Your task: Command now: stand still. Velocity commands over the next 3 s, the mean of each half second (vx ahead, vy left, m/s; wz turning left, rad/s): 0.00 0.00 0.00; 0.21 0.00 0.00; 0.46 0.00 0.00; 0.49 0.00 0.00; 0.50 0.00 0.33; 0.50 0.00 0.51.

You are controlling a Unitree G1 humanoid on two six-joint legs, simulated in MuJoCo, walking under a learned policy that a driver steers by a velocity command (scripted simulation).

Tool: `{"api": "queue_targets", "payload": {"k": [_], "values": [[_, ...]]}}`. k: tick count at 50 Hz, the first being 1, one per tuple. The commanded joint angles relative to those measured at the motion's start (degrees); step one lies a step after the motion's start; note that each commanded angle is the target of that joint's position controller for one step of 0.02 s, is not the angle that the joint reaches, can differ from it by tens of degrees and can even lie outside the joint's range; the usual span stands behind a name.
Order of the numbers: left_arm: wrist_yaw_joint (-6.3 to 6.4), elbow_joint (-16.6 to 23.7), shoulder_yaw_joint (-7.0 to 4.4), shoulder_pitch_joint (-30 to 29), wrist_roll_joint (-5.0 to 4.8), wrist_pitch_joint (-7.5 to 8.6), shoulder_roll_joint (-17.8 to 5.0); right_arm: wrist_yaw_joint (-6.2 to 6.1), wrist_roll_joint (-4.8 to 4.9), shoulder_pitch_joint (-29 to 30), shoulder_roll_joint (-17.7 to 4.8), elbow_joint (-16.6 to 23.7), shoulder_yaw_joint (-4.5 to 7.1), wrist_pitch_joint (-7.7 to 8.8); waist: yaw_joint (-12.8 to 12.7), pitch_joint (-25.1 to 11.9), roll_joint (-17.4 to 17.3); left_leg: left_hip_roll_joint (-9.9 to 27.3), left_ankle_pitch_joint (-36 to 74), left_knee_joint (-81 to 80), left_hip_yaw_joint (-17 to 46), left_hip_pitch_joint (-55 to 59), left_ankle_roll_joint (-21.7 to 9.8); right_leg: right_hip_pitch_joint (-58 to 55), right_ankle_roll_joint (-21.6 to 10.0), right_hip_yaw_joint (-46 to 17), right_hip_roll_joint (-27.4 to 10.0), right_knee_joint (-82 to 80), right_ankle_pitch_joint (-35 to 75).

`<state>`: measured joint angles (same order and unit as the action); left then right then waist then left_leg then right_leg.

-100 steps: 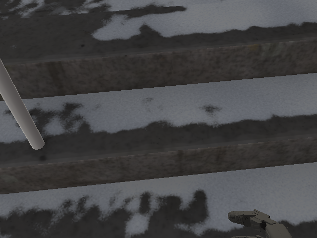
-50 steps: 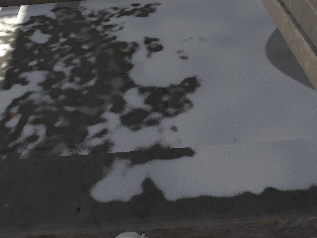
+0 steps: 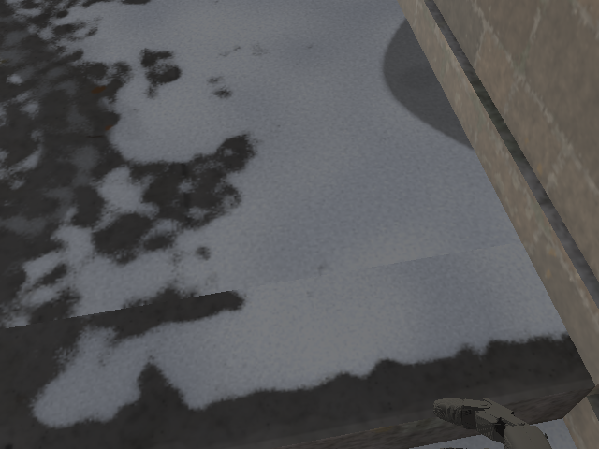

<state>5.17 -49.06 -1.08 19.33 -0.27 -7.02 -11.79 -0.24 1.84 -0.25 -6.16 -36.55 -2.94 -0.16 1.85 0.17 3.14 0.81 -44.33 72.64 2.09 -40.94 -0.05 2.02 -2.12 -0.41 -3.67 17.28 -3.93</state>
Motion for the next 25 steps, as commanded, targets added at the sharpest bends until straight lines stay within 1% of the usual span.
{"api": "queue_targets", "payload": {"k": [1, 3, 4, 5, 6, 7, 8, 9, 10, 11, 12, 13, 14, 15, 16, 17, 18, 19, 20, 21, 22, 23, 24, 25], "values": [[0.46, 1.60, -2.69, 7.03, 0.79, 1.86, -10.63, -0.87, -0.40, 2.45, -1.18, 3.76, 1.17, -0.01, 0.77, -7.04, 3.30, -5.83, 11.68, -12.78, -14.18, 2.97, -1.80, -9.39, -0.88, -0.68, -5.24, 8.29, 84.65], [-0.31, 1.61, -2.29, 6.59, 1.17, 3.07, -8.25, -1.44, -1.26, -3.15, -0.88, 0.76, 1.75, -0.54, 2.45, -7.01, 4.11, -6.35, 18.23, -18.07, -12.34, 10.96, -3.43, -4.77, -0.30, -0.30, -3.65, 10.34, 75.75], [-0.71, 2.48, -2.07, 4.96, 1.20, 3.75, -6.81, -1.74, -1.96, -6.12, -1.04, -0.69, 2.03, -0.65, 3.43, -6.78, 3.65, -5.77, 21.80, -21.70, -10.37, 14.50, -4.96, -1.70, 0.62, -0.09, -1.54, 14.04, 68.50], [-1.07, 3.50, -1.54, 3.14, 0.99, 4.32, -3.96, -2.01, -2.82, -8.50, -1.55, -1.98, 2.37, -0.57, 3.99, -7.11, -2.10, -1.88, 25.03, -25.34, -3.14, 19.09, -8.01, 5.03, 1.41, -0.03, 2.03, 25.46, 45.16], [-1.35, 5.04, -0.89, 2.45, 0.43, 4.76, -1.20, -2.50, -3.31, -8.78, -4.22, -3.08, 3.18, 0.18, 2.77, -8.31, -18.08, 9.27, 32.48, -30.51, 14.83, 19.28, -14.36, 15.00, 2.32, -1.55, 8.00, 50.78, -9.08], [-1.93, 8.53, -1.54, -1.65, -1.19, 5.96, -3.29, -3.25, -4.30, -11.90, -4.81, -1.71, 3.98, 2.08, 4.87, -7.40, -16.10, 16.55, 41.96, -24.35, 24.95, 18.18, -15.31, 29.04, 2.13, -15.86, 6.98, 72.98, -37.00], [-2.19, 11.55, -1.43, -2.13, -1.24, 6.60, -3.10, -3.85, -3.35, -7.86, -6.03, 1.81, 4.78, 3.66, 1.84, -5.22, -9.66, 18.91, 46.83, -16.65, 27.45, 6.64, -10.59, 29.60, 0.74, -26.08, 4.98, 80.63, -48.95], [-2.68, 10.63, -0.90, 4.63, -0.11, 6.19, -2.61, -3.64, -1.70, -2.53, -6.93, 3.76, 4.88, 5.05, -3.28, -2.27, -3.82, 17.77, 49.44, -13.30, 24.50, 0.96, -5.75, 29.46, -0.59, -24.30, 2.94, 77.04, -49.15], [-2.74, 9.30, -0.59, 9.18, 2.47, 5.52, -3.26, -3.71, -0.57, -0.37, -7.69, 4.53, 4.93, 5.59, -4.63, -2.86, -1.37, 18.18, 51.94, -14.22, 23.85, 2.34, -4.09, 31.07, 1.18, -16.50, 3.88, 75.90, -43.92], [-2.77, 7.62, -0.68, 14.07, 2.67, 4.97, -3.28, -3.73, -1.04, 2.89, -9.11, 5.19, 5.03, 5.78, -7.46, -3.40, -0.30, 18.15, 49.98, -14.59, 21.66, 1.75, -4.12, 29.01, 2.65, -9.90, 4.41, 72.94, -36.39], [-2.71, 6.17, -0.32, 17.27, 2.16, 4.54, -2.27, -3.55, -1.31, 5.32, -9.46, 5.84, 4.85, 5.37, -9.44, -3.46, -2.61, 16.94, 49.26, -15.21, 17.52, 0.97, -3.75, 26.15, 3.82, -4.18, 4.91, 65.46, -29.15], [-2.58, 5.07, -0.16, 20.35, 1.59, 4.18, -1.28, -3.62, -0.97, 8.61, -10.20, 6.70, 4.86, 4.52, -12.34, -3.09, -7.32, 15.23, 51.19, -12.65, 12.80, -2.06, -2.10, 21.11, 3.90, -1.23, 4.01, 53.67, -20.32], [-2.34, 3.78, 0.12, 23.49, 2.01, 3.71, 0.13, -3.52, -1.32, 11.57, -8.99, 8.24, 4.37, 3.10, -14.61, -2.64, -8.27, 12.99, 51.09, -8.01, 8.55, -4.95, -0.31, 16.36, 2.38, 0.76, 2.65, 37.27, -10.67], [-2.15, 1.93, -0.01, 26.18, 1.50, 3.41, 0.76, -3.06, -1.98, 9.55, -8.33, 8.22, 4.38, 2.09, -14.56, -3.37, -7.87, 12.21, 45.77, -2.77, 5.37, -5.05, 0.45, 10.64, 1.12, 3.99, 3.26, 26.24, 2.71], [-1.83, -1.06, -0.44, 29.89, 2.14, 3.86, 0.70, -2.10, -2.86, 10.60, -3.44, 10.42, 3.28, 1.71, -15.17, -2.02, -0.86, 8.71, 40.01, 9.14, -2.19, -0.73, 3.17, 12.65, 1.08, 4.66, 5.67, 15.04, 6.76], [-2.75, -0.76, 0.37, 23.60, 2.29, 4.54, 2.85, -1.15, -2.54, 8.52, 0.57, 12.61, 1.56, 1.56, -10.71, 0.56, 2.39, 7.04, 28.80, 16.10, -3.73, 2.63, 2.69, 13.18, -0.94, 6.14, 4.61, -0.04, 16.93], [-3.91, 0.49, 2.13, 13.73, 3.23, 5.54, 6.85, -0.85, -2.13, 5.88, 4.88, 12.48, 0.28, 1.10, -4.96, 1.66, 1.96, 4.83, 8.11, 26.34, -4.55, -3.60, 0.66, 10.29, -2.45, 3.12, 1.57, -3.65, 22.08], [-4.50, 2.71, 1.10, 7.70, 3.02, 6.94, -2.52, -0.62, -1.93, -4.85, 5.90, 10.11, 0.44, 1.88, 3.19, 0.35, 9.11, 1.45, -1.82, 41.57, -3.85, -12.39, 3.90, 7.43, -3.15, -10.43, -5.01, 11.06, 75.36], [-4.42, 4.02, -2.12, 7.76, 0.37, 6.46, -11.59, -0.67, -0.70, -18.49, 2.89, 5.04, 1.56, 1.81, 5.99, -3.64, 3.22, 3.29, 2.48, 38.03, -1.08, -10.57, 8.13, 5.97, -8.90, -22.75, -14.31, 8.95, 83.89], [-3.70, 4.94, -3.32, 5.84, -0.70, 4.92, -15.76, -1.41, 0.52, -12.93, 1.94, 6.36, 1.64, 1.86, 3.73, -2.11, -0.07, 6.21, -0.01, 33.66, -1.60, -14.59, 9.81, 5.63, -12.42, -27.28, -17.73, 3.73, 59.23], [-2.26, 5.58, -3.98, 3.33, -0.22, 3.67, -18.84, -2.42, 1.44, -0.08, 3.60, 10.81, 0.63, 2.18, 0.78, 4.58, 1.46, 9.16, -0.93, 23.03, -0.73, -20.67, 10.18, 6.88, -14.99, -33.53, -21.27, -1.43, 36.18], [-0.64, 5.95, -4.03, 3.09, -0.01, 2.58, -17.84, -3.01, 1.82, 11.12, 2.96, 12.90, 0.27, 2.17, -3.40, 8.03, 2.67, 9.17, -2.61, 14.32, -2.04, -22.89, 9.76, 4.99, -16.31, -33.99, -22.90, -3.75, 33.04], [0.26, 6.04, -2.99, 5.80, 0.41, 2.03, -12.49, -2.53, 0.91, 15.82, 1.15, 13.27, 0.85, 1.82, -5.90, 6.15, -1.17, 8.15, -1.82, 6.01, -3.65, -19.23, 8.29, 1.34, -14.66, -27.45, -19.64, -2.61, 37.04], [1.26, 4.93, -2.62, 10.31, 0.01, 1.63, -9.27, -2.40, -0.17, 16.49, 0.55, 11.71, 1.14, 1.32, -7.79, 2.12, -1.69, 5.82, -1.60, -3.65, -7.14, -10.87, 6.78, -0.97, -11.72, -19.38, -15.45, -2.46, 40.43]]}}
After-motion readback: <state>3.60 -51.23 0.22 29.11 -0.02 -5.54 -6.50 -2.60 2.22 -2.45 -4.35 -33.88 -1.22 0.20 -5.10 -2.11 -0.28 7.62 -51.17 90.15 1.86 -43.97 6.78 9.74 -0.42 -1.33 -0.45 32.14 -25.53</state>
